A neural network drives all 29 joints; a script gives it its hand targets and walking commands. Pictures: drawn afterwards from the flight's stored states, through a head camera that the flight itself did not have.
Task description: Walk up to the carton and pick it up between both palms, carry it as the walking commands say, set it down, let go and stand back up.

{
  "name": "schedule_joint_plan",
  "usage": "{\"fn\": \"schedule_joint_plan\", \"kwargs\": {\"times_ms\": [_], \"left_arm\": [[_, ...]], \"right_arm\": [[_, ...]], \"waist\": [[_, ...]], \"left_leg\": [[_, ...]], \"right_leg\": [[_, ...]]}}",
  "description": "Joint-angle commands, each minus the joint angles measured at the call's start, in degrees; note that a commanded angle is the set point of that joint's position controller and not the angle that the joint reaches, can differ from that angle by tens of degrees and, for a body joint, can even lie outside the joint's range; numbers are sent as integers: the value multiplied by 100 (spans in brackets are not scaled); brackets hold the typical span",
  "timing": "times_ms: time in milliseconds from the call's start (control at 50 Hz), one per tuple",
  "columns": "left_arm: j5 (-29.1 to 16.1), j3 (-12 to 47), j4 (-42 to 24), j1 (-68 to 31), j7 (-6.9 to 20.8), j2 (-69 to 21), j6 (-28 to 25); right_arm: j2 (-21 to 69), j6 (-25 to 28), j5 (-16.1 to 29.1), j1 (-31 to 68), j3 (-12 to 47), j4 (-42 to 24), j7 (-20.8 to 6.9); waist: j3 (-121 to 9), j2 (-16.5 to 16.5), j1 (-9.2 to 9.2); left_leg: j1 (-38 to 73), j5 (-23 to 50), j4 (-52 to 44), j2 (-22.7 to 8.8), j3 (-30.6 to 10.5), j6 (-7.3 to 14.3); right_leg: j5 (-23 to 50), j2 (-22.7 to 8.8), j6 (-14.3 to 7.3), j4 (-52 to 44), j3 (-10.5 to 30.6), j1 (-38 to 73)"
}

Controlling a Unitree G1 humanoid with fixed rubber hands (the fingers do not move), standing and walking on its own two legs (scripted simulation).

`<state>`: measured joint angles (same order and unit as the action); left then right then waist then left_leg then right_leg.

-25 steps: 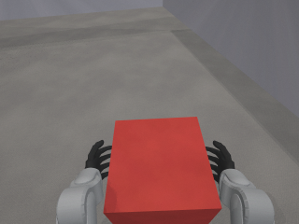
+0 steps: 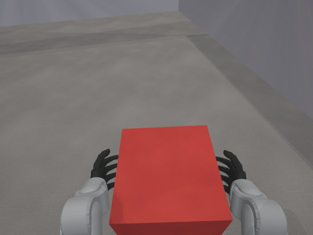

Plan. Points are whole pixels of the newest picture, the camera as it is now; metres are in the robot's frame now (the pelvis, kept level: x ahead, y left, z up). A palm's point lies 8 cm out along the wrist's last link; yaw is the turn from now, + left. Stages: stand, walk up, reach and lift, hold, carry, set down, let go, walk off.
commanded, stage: carry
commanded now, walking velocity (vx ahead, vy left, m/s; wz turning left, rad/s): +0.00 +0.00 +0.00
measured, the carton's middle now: (167, 190) +0.25 +0.00 +0.02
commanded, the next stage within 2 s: hold in 1.92 s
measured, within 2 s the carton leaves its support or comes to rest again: neither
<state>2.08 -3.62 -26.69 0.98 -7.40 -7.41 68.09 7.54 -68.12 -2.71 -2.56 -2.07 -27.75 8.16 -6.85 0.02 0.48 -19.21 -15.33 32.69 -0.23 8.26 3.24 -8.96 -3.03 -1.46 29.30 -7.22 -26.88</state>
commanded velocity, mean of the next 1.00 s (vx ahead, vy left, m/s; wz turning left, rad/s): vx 0.00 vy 0.00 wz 0.00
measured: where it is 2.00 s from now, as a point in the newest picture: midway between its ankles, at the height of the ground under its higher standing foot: outside the picture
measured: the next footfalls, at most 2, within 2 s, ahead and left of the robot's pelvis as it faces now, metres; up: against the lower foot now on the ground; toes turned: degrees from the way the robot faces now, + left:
none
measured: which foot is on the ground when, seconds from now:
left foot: down 0.00-1.00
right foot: down 0.00-1.00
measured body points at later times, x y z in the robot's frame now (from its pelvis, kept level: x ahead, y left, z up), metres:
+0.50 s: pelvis +0.07 +0.02 +0.00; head +0.07 +0.01 +0.45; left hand +0.33 +0.16 +0.08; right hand +0.32 -0.14 +0.08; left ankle +0.02 +0.09 -0.73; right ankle +0.13 -0.11 -0.73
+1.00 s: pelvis +0.09 +0.02 +0.00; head +0.07 +0.02 +0.45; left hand +0.35 +0.17 +0.07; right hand +0.33 -0.14 +0.07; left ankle +0.02 +0.09 -0.73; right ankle +0.13 -0.11 -0.73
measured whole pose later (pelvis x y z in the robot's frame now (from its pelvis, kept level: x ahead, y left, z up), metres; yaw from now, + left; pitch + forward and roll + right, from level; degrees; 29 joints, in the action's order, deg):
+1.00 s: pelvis +0.09 +0.02 +0.00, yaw -1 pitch +3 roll +0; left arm 3.1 -4.2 -22.7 -0.5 -6.9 -7.3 64.9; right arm 7.4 -64.6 -2.6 -0.6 -2.7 -23.0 8.0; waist -6.0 0.2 0.9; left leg -11.7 -23.0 31.6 0.5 9.9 3.7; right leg -13.3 -4.0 0.5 33.6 -5.7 -22.9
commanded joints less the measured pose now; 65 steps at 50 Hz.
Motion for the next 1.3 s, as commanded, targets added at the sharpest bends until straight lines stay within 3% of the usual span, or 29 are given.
{"fn": "schedule_joint_plan", "kwargs": {"times_ms": [0,100,220,300,380,460,540,680,760,840,860,900,1040,1100,1120,1140,1180,1220,1240,1280], "left_arm": [[-1390,3410,-449,-2217,605,-3972,-72],[-1411,3454,-422,-2184,592,-3962,-72],[-1489,3637,-654,-2314,620,-4143,-151],[-1520,3680,-768,-2237,638,-4189,-200],[-1430,3601,-685,-1953,610,-4082,-187],[-1348,3536,-674,-1860,584,-3986,-196],[-1345,3567,-739,-2000,572,-3989,-209],[-1373,3578,-651,-2030,594,-4031,-232],[-1248,3379,-341,-2060,605,-3819,-298],[-1169,3303,-189,-2172,618,-3769,-391],[-1272,3448,-425,-2245,621,-3921,-399],[-1100,3196,47,-2203,636,-3755,-454],[-1346,3510,-497,-2369,617,-4097,-413],[-1140,3207,-66,-2174,595,-3729,-387],[-1221,3331,-280,-2196,588,-3828,-367],[-1016,3051,245,-2106,596,-3584,-399],[-841,2794,655,-2168,631,-3382,-541],[-1031,3057,205,-2393,658,-3666,-630],[-936,2920,516,-2442,692,-3629,-709],[-981,2968,449,-2637,729,-3788,-831]], "right_arm": [[3884,52,1343,2454,3261,-485,-571],[3895,50,1276,2244,3163,-294,-533],[4045,162,1345,2332,3207,-448,-569],[4100,215,1418,2291,3305,-567,-593],[3985,215,1449,2113,3305,-532,-595],[3891,216,1476,2060,3291,-509,-615],[3908,228,1488,2164,3307,-543,-613],[3855,257,1412,2203,3235,-574,-593],[3686,310,1238,2117,3005,-159,-597],[3640,400,1187,2250,2939,-42,-626],[3796,408,1283,2310,3081,-285,-632],[3611,472,1133,2372,2880,85,-648],[3956,423,1379,2473,3183,-427,-650],[3625,397,1195,2268,2915,26,-627],[3727,375,1279,2280,3048,-178,-624],[3461,419,1094,2256,2782,265,-626],[3307,546,918,2299,2559,710,-664],[3623,619,1091,2460,2820,302,-694],[3551,706,987,2565,2661,530,-721],[3752,813,1021,2692,2710,503,-759]], "waist": [[-374,-264,-32],[-616,-141,2],[-857,-68,22],[-1067,-94,59],[-1213,46,57],[-1249,130,57],[-1065,181,59],[-1045,104,60],[-1066,78,53],[-936,117,51],[-928,107,48],[-838,65,41],[-824,102,32],[-913,45,31],[-925,36,34],[-909,82,35],[-894,21,42],[-804,-8,45],[-780,-10,41],[-751,-28,36]], "left_leg": [[-635,-1566,-1060,-636,-719,179],[-198,-1040,-885,-577,-633,142],[102,-465,-866,-599,-617,102],[407,421,-712,-662,-544,56],[685,1606,-498,-740,-521,31],[866,2362,-368,-810,-502,44],[881,2596,-365,-834,-479,62],[995,2714,-379,-851,-472,99],[1004,2460,-429,-827,-469,123],[910,2051,-556,-810,-471,134],[918,1963,-589,-818,-475,140],[814,1641,-661,-808,-510,160],[815,1303,-783,-832,-538,158],[807,1123,-735,-800,-501,167],[801,1134,-733,-788,-503,164],[783,1148,-752,-789,-507,163],[782,1101,-752,-779,-489,166],[749,1067,-782,-777,-486,139],[712,1027,-816,-785,-498,144],[679,860,-832,-785,-494,145]], "right_leg": [[-1240,-420,26,-618,721,847],[-1015,-545,10,-739,926,828],[-191,-530,-19,-482,844,1017],[1020,-552,-68,-118,729,1201],[1625,-529,-121,254,623,1258],[1743,-479,-143,499,514,1225],[1684,-456,-142,578,470,1129],[1500,-427,-113,575,417,1109],[1333,-451,-108,497,435,1151],[1067,-478,-92,408,461,1091],[1013,-467,-101,379,462,1084],[843,-444,-119,301,498,1066],[691,-422,-138,156,502,1095],[739,-465,-152,72,549,1172],[802,-473,-158,84,561,1184],[805,-474,-165,88,577,1164],[879,-482,-170,52,602,1177],[916,-492,-173,60,628,1138],[825,-472,-164,51,610,1142],[723,-476,-162,-19,623,1132]]}}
